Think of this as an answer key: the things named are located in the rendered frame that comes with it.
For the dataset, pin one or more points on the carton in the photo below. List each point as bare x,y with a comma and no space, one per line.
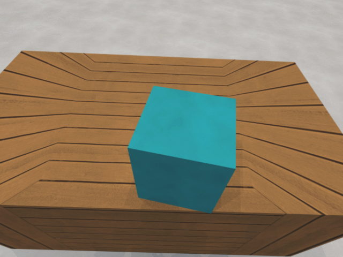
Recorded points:
183,150

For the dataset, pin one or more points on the pedestal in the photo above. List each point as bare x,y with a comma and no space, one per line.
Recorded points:
66,180

